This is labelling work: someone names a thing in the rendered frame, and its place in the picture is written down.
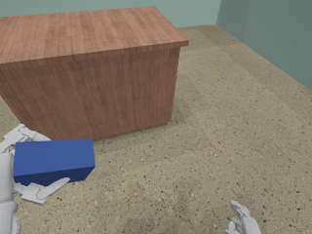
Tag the robot right hand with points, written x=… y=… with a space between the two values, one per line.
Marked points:
x=248 y=224

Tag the table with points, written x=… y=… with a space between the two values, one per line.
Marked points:
x=90 y=74

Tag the left robot forearm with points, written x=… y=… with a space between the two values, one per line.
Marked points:
x=9 y=223

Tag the robot left hand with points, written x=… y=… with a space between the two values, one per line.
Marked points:
x=33 y=193

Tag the sponge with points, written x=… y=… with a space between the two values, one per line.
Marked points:
x=46 y=161

